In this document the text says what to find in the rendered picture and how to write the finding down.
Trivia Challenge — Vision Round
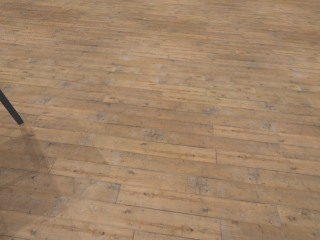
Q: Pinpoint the table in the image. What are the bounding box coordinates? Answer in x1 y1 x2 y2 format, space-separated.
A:
0 90 24 125

